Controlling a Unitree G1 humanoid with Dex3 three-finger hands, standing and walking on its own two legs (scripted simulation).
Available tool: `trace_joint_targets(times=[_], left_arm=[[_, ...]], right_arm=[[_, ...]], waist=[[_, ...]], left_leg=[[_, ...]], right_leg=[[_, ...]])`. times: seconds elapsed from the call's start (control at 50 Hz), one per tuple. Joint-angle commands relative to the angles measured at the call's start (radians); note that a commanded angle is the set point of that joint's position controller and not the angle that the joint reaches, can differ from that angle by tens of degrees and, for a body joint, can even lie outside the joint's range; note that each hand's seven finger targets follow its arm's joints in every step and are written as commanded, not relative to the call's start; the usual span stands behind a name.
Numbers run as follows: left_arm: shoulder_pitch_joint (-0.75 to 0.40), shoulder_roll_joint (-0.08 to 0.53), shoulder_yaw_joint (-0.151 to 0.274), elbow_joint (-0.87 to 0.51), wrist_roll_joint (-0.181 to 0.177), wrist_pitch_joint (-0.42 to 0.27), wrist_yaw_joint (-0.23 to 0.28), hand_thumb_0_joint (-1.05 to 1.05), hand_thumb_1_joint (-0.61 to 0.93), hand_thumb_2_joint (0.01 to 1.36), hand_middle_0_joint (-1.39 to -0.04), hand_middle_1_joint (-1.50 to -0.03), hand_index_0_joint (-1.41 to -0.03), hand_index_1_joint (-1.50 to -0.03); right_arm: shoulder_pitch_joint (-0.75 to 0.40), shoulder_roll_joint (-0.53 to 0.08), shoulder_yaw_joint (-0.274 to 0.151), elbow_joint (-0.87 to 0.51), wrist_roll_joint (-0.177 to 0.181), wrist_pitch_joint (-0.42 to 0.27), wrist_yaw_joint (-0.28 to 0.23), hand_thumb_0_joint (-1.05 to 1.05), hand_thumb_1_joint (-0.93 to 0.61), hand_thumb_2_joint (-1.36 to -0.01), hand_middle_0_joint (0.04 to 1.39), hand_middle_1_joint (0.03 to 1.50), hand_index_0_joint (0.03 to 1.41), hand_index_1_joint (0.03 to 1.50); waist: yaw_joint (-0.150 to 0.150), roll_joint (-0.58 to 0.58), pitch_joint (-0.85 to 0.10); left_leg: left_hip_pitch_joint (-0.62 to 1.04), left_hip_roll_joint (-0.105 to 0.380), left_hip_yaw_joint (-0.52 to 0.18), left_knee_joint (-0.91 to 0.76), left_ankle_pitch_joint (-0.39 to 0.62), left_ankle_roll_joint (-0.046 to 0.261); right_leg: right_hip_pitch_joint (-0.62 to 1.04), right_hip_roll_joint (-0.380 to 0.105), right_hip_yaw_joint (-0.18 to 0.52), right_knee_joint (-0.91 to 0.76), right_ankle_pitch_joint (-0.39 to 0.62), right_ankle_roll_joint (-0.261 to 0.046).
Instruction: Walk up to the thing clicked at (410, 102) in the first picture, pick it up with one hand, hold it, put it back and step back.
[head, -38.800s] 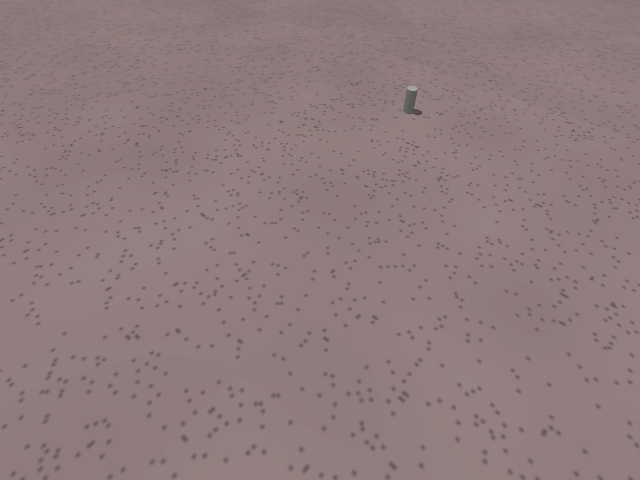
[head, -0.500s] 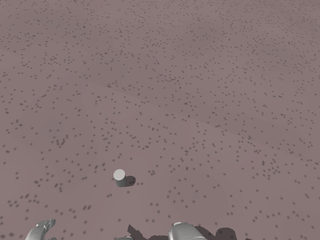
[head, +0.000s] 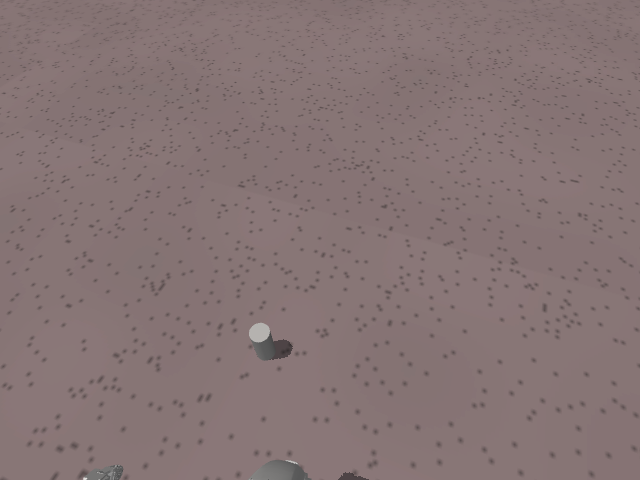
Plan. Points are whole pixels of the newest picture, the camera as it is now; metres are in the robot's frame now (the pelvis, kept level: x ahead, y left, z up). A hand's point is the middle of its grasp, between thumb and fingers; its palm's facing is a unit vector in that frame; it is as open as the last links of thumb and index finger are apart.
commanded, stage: step back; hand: left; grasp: from above
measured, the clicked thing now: (262, 342) +0.59 +0.23 -0.69
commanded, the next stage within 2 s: none
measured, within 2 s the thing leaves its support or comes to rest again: neither
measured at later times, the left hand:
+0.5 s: hand out of the picture -0.08 +0.27 -0.16, palm faces +0.02 -0.92 -0.40, open 7.4 cm
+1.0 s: hand out of the picture -0.23 +0.25 -0.15, palm faces +0.06 -0.92 -0.39, open 7.4 cm
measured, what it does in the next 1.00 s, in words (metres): walks backwards: left foot, then right foot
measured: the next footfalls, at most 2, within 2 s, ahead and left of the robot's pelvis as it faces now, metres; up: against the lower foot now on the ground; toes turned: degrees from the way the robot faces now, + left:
left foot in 0.16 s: -0.04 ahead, +0.12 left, +0.00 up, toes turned +1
right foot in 0.52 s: -0.17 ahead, -0.16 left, +0.00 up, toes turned +2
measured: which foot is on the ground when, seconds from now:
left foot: up 0.00-0.14, down 0.16-0.56, up 0.58-0.80, down 0.82-1.00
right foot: down 0.00-0.18, up 0.20-0.50, down 0.52-0.84, up 0.86-1.00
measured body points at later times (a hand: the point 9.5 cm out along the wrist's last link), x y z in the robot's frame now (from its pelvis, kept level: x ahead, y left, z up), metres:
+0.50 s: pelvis -0.17 -0.01 -0.01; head -0.11 +0.00 +0.43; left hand -0.08 +0.32 -0.13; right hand -0.02 -0.32 -0.11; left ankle -0.08 +0.12 -0.73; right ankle -0.20 -0.16 -0.72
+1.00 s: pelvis -0.34 -0.03 +0.00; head -0.29 -0.01 +0.44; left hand -0.24 +0.30 -0.12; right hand -0.24 -0.33 -0.12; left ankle -0.29 +0.10 -0.73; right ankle -0.35 -0.16 -0.65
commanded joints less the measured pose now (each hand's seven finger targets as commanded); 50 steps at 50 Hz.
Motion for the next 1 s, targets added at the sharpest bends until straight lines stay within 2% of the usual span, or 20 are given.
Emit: trace_joint_targets(times=[0.0,0.12,0.14,0.16,0.18,0.26,0.38,0.48,0.5,0.52,0.54,0.56,0.62,0.72,0.78,0.8,0.82,0.84,0.9,0.98], left_arm=[[-0.005,0.252,0.066,-0.118,0.004,-0.028,0.027,0.0,0.9,0.9,-0.2,-0.3,-0.2,-0.3],[-0.041,0.253,0.048,-0.144,-0.019,-0.002,0.013,0.0,0.9,0.9,-0.2,-0.3,-0.2,-0.3],[-0.019,0.22,0.039,-0.15,-0.022,-0.001,0.009,0.0,0.9,0.9,-0.2,-0.3,-0.2,-0.3],[-0.098,0.235,0.052,-0.161,-0.027,-0.004,0.018,0.0,0.9,0.9,-0.2,-0.3,-0.2,-0.3],[-0.134,0.25,0.064,-0.152,-0.009,-0.005,0.027,0.0,0.9,0.9,-0.2,-0.3,-0.2,-0.3],[0.005,0.241,0.071,-0.079,-0.031,-0.001,0.021,0.0,0.9,0.9,-0.2,-0.3,-0.2,-0.3],[-0.003,0.215,0.06,-0.084,-0.02,-0.011,0.011,0.0,0.9,0.9,-0.2,-0.3,-0.2,-0.3],[0.152,0.209,0.057,0.015,-0.013,-0.029,0.007,0.0,0.9,0.9,-0.2,-0.3,-0.2,-0.3],[0.154,0.25,0.065,0.014,-0.001,-0.035,0.009,0.0,0.9,0.9,-0.2,-0.3,-0.2,-0.3],[0.134,0.342,0.09,-0.004,0.011,-0.038,0.007,0.0,0.9,0.9,-0.2,-0.3,-0.2,-0.3],[0.047,0.445,0.107,-0.046,0.008,-0.032,0.006,0.0,0.9,0.9,-0.2,-0.3,-0.2,-0.3],[-0.017,0.407,0.094,-0.069,0.005,-0.039,0.011,0.0,0.9,0.9,-0.2,-0.3,-0.2,-0.3],[-0.126,0.305,0.071,-0.095,0.01,-0.041,0.024,0.0,0.9,0.9,-0.2,-0.3,-0.2,-0.3],[-0.042,0.299,0.065,-0.096,0.011,-0.026,0.037,0.0,0.9,0.9,-0.2,-0.3,-0.2,-0.3],[-0.043,0.283,0.048,-0.097,-0.012,-0.003,0.029,0.0,0.9,0.9,-0.2,-0.3,-0.2,-0.3],[-0.01,0.241,0.035,-0.106,-0.017,0.002,0.025,0.0,0.9,0.9,-0.2,-0.3,-0.2,-0.3],[-0.031,0.217,0.023,-0.126,-0.03,-0.003,0.027,0.0,0.9,0.9,-0.2,-0.3,-0.2,-0.3],[-0.108,0.262,0.051,-0.116,-0.015,0.0,0.041,0.0,0.9,0.9,-0.2,-0.3,-0.2,-0.3],[-0.02,0.244,0.05,-0.054,-0.037,0.008,0.032,0.0,0.9,0.9,-0.2,-0.3,-0.2,-0.3],[0.009,0.227,0.049,-0.044,-0.018,0.001,0.016,0.0,0.9,0.9,-0.2,-0.3,-0.2,-0.3]], right_arm=[[-0.014,-0.159,-0.044,-0.093,-0.012,-0.022,-0.02,0.0,-0.9,-0.9,0.2,0.3,0.2,0.3],[0.115,-0.171,-0.068,-0.043,-0.03,-0.038,-0.008,0.0,-0.9,-0.9,0.2,0.3,0.2,0.3],[0.095,-0.24,-0.086,-0.06,-0.046,-0.041,-0.007,0.0,-0.9,-0.9,0.2,0.3,0.2,0.3],[0.027,-0.349,-0.104,-0.081,-0.039,-0.034,0.004,0.0,-0.9,-0.9,0.2,0.3,0.2,0.3],[0.003,-0.348,-0.105,-0.093,-0.047,-0.041,-0.001,0.0,-0.9,-0.9,0.2,0.3,0.2,0.3],[-0.092,-0.228,-0.065,-0.11,-0.039,-0.044,-0.02,0.0,-0.9,-0.9,0.2,0.3,0.2,0.3],[-0.021,-0.231,-0.078,-0.119,-0.038,-0.036,-0.022,0.0,-0.9,-0.9,0.2,0.3,0.2,0.3],[-0.087,-0.248,-0.077,-0.132,-0.021,-0.002,-0.009,0.0,-0.9,-0.9,0.2,0.3,0.2,0.3],[-0.089,-0.212,-0.066,-0.138,-0.014,0.001,-0.006,0.0,-0.9,-0.9,0.2,0.3,0.2,0.3],[-0.096,-0.153,-0.052,-0.16,-0.006,-0.001,-0.006,0.0,-0.9,-0.9,0.2,0.3,0.2,0.3],[-0.129,-0.163,-0.064,-0.162,-0.009,0.005,-0.023,0.0,-0.9,-0.9,0.2,0.3,0.2,0.3],[-0.12,-0.197,-0.073,-0.145,-0.01,0.009,-0.022,0.0,-0.9,-0.9,0.2,0.3,0.2,0.3],[-0.022,-0.177,-0.063,-0.103,0.001,-0.005,-0.017,0.0,-0.9,-0.9,0.2,0.3,0.2,0.3],[-0.026,-0.146,-0.053,-0.116,-0.021,-0.013,-0.011,0.0,-0.9,-0.9,0.2,0.3,0.2,0.3],[0.056,-0.149,-0.066,-0.061,-0.033,-0.022,-0.009,0.0,-0.9,-0.9,0.2,0.3,0.2,0.3],[0.053,-0.193,-0.08,-0.065,-0.048,-0.027,-0.013,0.0,-0.9,-0.9,0.2,0.3,0.2,0.3],[-0.01,-0.333,-0.102,-0.087,-0.04,-0.022,-0.001,0.0,-0.9,-0.9,0.2,0.3,0.2,0.3],[-0.017,-0.376,-0.111,-0.098,-0.044,-0.025,0.002,0.0,-0.9,-0.9,0.2,0.3,0.2,0.3],[-0.104,-0.234,-0.066,-0.095,-0.047,-0.033,-0.016,0.0,-0.9,-0.9,0.2,0.3,0.2,0.3],[-0.078,-0.204,-0.063,-0.102,-0.047,-0.024,-0.012,0.0,-0.9,-0.9,0.2,0.3,0.2,0.3]], waist=[[0.04,-0.178,-0.148],[-0.03,-0.103,-0.213],[-0.019,0.063,-0.211],[-0.055,0.245,-0.163],[-0.078,0.199,-0.124],[0.022,0.094,-0.123],[-0.039,0.152,-0.17],[0.014,0.18,-0.242],[0.015,0.098,-0.218],[0.014,-0.166,-0.173],[0.059,-0.333,-0.131],[0.021,-0.259,-0.078],[-0.042,-0.157,-0.091],[0.014,-0.214,-0.132],[-0.012,-0.164,-0.187],[-0.001,-0.076,-0.203],[-0.005,0.214,-0.196],[-0.069,0.238,-0.177],[0.025,0.061,-0.161],[-0.001,0.12,-0.145]], left_leg=[[-0.058,0.056,0.025,-0.184,-0.062,-0.01],[0.262,0.116,0.074,-0.715,0.296,0.044],[0.327,0.299,-0.177,-0.742,0.344,0.11],[0.175,0.484,-0.375,-0.799,0.45,0.265],[0.089,0.54,-0.455,-0.806,0.499,0.341],[0.175,0.384,-0.13,-0.674,0.661,0.251],[0.341,0.394,-0.123,-0.619,0.665,0.272],[0.209,0.318,-0.069,-0.532,0.49,0.172],[0.081,0.265,-0.05,-0.476,0.348,0.118],[-0.132,0.087,0.008,-0.3,0.074,0.047],[-0.069,0.028,0.005,-0.044,-0.148,0.011],[-0.026,0.054,-0.08,0.086,-0.113,0.004],[-0.017,0.016,-0.03,0.123,-0.001,0.008],[0.015,0.103,0.058,-0.323,-0.046,0.01],[0.203,0.075,0.145,-0.697,0.247,0.022],[0.284,0.196,-0.038,-0.743,0.302,0.055],[0.261,0.432,-0.342,-0.767,0.448,0.198],[0.094,0.534,-0.487,-0.809,0.463,0.325],[0.136,0.379,-0.16,-0.689,0.607,0.239],[0.232,0.349,-0.118,-0.674,0.546,0.249]], right_leg=[[0.229,-0.27,0.243,-0.128,0.408,-0.206],[0.053,-0.182,0.156,0.017,0.24,-0.084],[-0.115,-0.082,0.1,0.136,0.031,-0.028],[-0.159,0.078,0.006,0.343,-0.31,0.013],[-0.15,0.077,0.148,0.538,-0.39,0.018],[-0.202,0.099,0.177,0.704,-0.254,0.015],[-0.171,0.039,0.111,0.373,-0.273,0.059],[0.122,0.033,-0.023,-0.171,0.006,0.015],[0.165,-0.018,0.083,-0.172,0.015,-0.008],[0.17,-0.218,0.38,-0.215,0.011,-0.087],[-0.103,-0.423,0.569,-0.297,0.009,-0.26],[-0.207,-0.428,0.548,-0.306,0.019,-0.272],[-0.111,-0.245,0.225,-0.145,0.272,-0.18],[0.11,-0.251,0.21,-0.053,0.39,-0.153],[0.077,-0.192,0.161,0.09,0.344,-0.101],[-0.056,-0.145,0.153,0.16,0.195,-0.057],[-0.216,0.049,0.001,0.325,-0.187,0.005],[-0.148,0.064,0.108,0.542,-0.41,0.019],[-0.177,0.083,0.19,0.714,-0.272,0.001],[-0.174,0.071,0.113,0.528,-0.275,0.047]])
